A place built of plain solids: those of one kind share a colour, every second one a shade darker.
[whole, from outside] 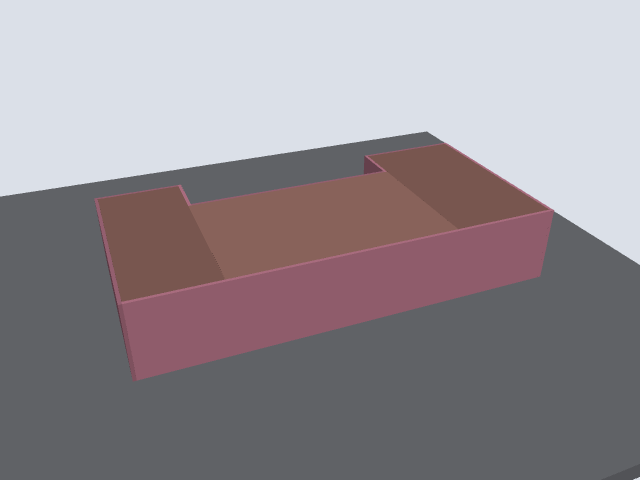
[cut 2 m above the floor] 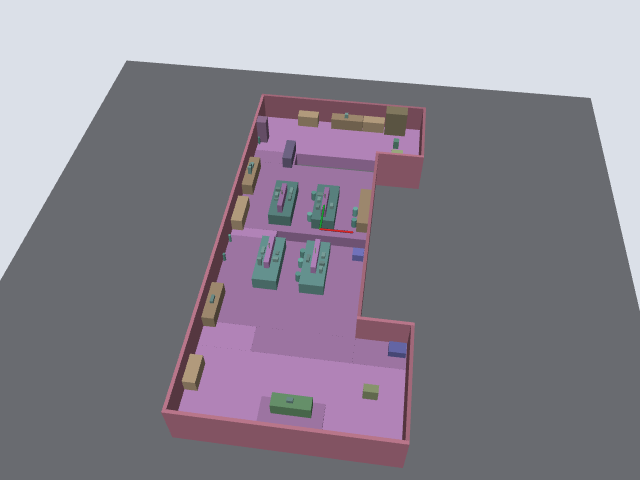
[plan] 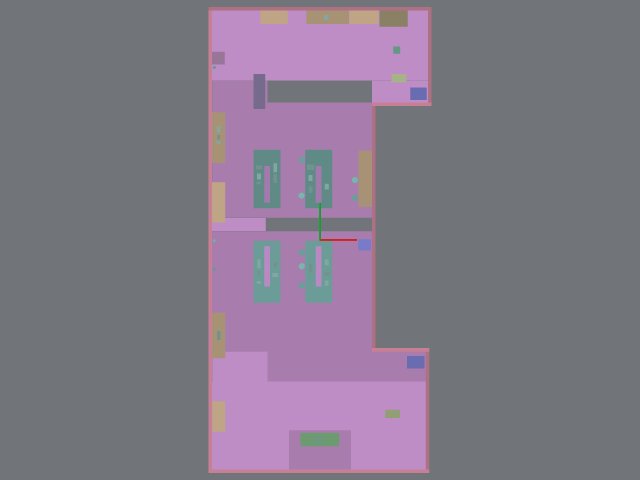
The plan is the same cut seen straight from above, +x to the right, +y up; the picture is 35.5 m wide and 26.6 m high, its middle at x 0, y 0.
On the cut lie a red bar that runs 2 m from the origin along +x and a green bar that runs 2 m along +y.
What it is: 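One storey of a laboratory for chemistry or biology, grown in wings along a spine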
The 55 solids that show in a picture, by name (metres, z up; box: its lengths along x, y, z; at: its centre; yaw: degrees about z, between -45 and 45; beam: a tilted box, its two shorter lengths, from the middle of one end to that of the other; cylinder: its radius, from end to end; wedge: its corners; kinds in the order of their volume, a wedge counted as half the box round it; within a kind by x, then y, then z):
{
 "floor_1": {"box": [2.97, 0.73, 1.11], "at": [-4.49, 0.86, 0.51]},
 "floor_2": {"box": [3.07, 1.65, 1.11], "at": [-4.44, -7.01, 0.51]},
 "floor_3": {"box": [3.07, 1.21, 1.11], "at": [-4.44, 8.23, 0.51]},
 "floor_4": {"box": [8.86, 6.68, 1.11], "at": [-1.55, -2.85, 0.51]},
 "floor_5": {"box": [8.86, 6.4, 1.11], "at": [-1.55, 4.42, 0.51]},
 "floor_6": {"box": [11.84, 4.88, 1.11], "at": [-0.06, -10.28, 0.51]},
 "floor_7": {"box": [5.79, 1.65, 1.11], "at": [-0.01, -7.01, 0.51]},
 "floor_8": {"box": [3.44, 2.18, 0.2], "at": [0.0, -11.63, 1.16]},
 "floor_9": {"box": [11.96, 3.88, 1.11], "at": [0.0, 10.77, 0.51]},
 "floor_10": {"box": [2.98, 1.65, 1.11], "at": [4.37, -7.01, 0.51]},
 "floor_11": {"box": [3.1, 1.21, 1.11], "at": [4.43, 8.23, 0.51]},
 "roof_1": {"box": [8.86, 13.81, 0.2], "at": [-1.55, 0.72, 4.73]},
 "roof_2": {"box": [11.84, 6.52, 0.9], "at": [-0.06, -9.45, 4.37]},
 "roof_3": {"box": [11.96, 5.09, 0.68], "at": [0.0, 10.17, 4.49]},
 "wall_1": {"box": [0.2, 25.43, 4.88], "at": [-6.08, 0.0, 2.39]},
 "wall_2": {"box": [12.24, 0.2, 4.88], "at": [-0.06, -12.81, 2.39]},
 "wall_3": {"box": [12.36, 0.2, 4.88], "at": [0.0, 12.81, 2.39]},
 "wall_4": {"box": [0.2, 13.41, 4.88], "at": [2.98, 0.72, 2.39]},
 "wall_5": {"box": [3.18, 0.2, 4.88], "at": [4.47, -6.09, 2.39]},
 "wall_6": {"box": [3.3, 0.2, 4.88], "at": [4.53, 7.52, 2.39]},
 "wall_7": {"box": [0.2, 6.52, 4.88], "at": [5.96, -9.45, 2.39]},
 "wall_8": {"box": [0.2, 5.09, 4.88], "at": [6.08, 10.17, 2.39]},
 "island_1": {"box": [1.5, 3.44, 0.91], "at": [-2.93, -1.76, 1.52]},
 "island_2": {"box": [1.5, 3.25, 0.91], "at": [-2.93, 3.38, 1.52]},
 "island_3": {"box": [1.5, 3.44, 0.91], "at": [-0.07, -1.76, 1.52]},
 "island_4": {"box": [1.5, 3.25, 0.91], "at": [-0.07, 3.38, 1.52]},
 "wallbench_1": {"box": [0.73, 1.69, 0.91], "at": [-5.62, -9.78, 1.52]},
 "wallbench_2": {"box": [0.73, 2.53, 0.91], "at": [-5.62, -5.29, 1.52]},
 "wallbench_3": {"box": [0.73, 2.24, 0.91], "at": [-5.62, 2.09, 1.52]},
 "wallbench_4": {"box": [0.73, 2.82, 0.91], "at": [-5.62, 5.67, 1.52]},
 "wallbench_5": {"box": [1.52, 0.75, 0.91], "at": [-2.55, 12.34, 1.52]},
 "wallbench_6": {"box": [2.37, 0.75, 0.91], "at": [0.43, 12.34, 1.52]},
 "wallbench_7": {"box": [1.62, 0.75, 0.91], "at": [2.44, 12.34, 1.52]},
 "wallbench_8": {"box": [0.75, 3.11, 0.91], "at": [2.51, 3.4, 1.52]},
 "fume_1": {"box": [1.57, 0.9, 2.4], "at": [4.08, 12.26, 2.26]},
 "rack_1": {"box": [0.32, 2.24, 0.59], "at": [-2.93, -1.46, 2.27]},
 "rack_2": {"box": [0.32, 2.05, 0.67], "at": [-2.93, 3.08, 2.31]},
 "rack_3": {"box": [0.32, 2.24, 0.58], "at": [-0.07, -1.46, 2.26]},
 "rack_4": {"box": [0.32, 2.05, 0.69], "at": [-0.07, 3.08, 2.31]},
 "teacher_1": {"box": [2.15, 0.75, 0.91], "at": [0.0, -11.05, 1.71]},
 "guard_1": {"box": [0.66, 1.94, 0.91], "at": [-3.35, 8.23, 1.52]},
 "covers_1": {"box": [0.7, 0.62, 0.56], "at": [2.47, -0.27, 1.34]},
 "covers_2": {"box": [0.98, 0.69, 0.51], "at": [5.31, -6.77, 1.32]},
 "covers_3": {"box": [0.92, 0.7, 0.61], "at": [5.46, 8.1, 1.37]},
 "fridge_1": {"box": [0.7, 0.72, 1.9], "at": [-5.63, 10.08, 2.01]},
 "trolley_1": {"box": [0.82, 0.46, 0.85], "at": [4.03, -9.64, 1.49]},
 "trolley_2": {"box": [0.82, 0.46, 0.91], "at": [4.37, 8.97, 1.52]},
 "stool_1": {"cylinder": 0.17, "from": [-1.02, 2.46, 1.06], "to": [-1.02, 2.46, 1.71]},
 "stool_2": {"cylinder": 0.17, "from": [-1.01, -2.52, 1.06], "to": [-1.01, -2.52, 1.71]},
 "stool_3": {"cylinder": 0.17, "from": [-1.01, -1.46, 1.06], "to": [-1.01, -1.46, 1.71]},
 "stool_4": {"cylinder": 0.17, "from": [-1.01, -0.7, 1.06], "to": [-1.01, -0.7, 1.71]},
 "stool_5": {"cylinder": 0.17, "from": [1.93, 3.32, 1.06], "to": [1.93, 3.32, 1.71]},
 "stool_6": {"cylinder": 0.17, "from": [1.94, 2.34, 1.06], "to": [1.94, 2.34, 1.71]},
 "bin_1": {"box": [0.4, 0.4, 0.66], "at": [4.25, 10.52, 1.39]},
 "gear_1": {"box": [0.34, 0.22, 0.24], "at": [-0.07, -11.05, 2.29]}
}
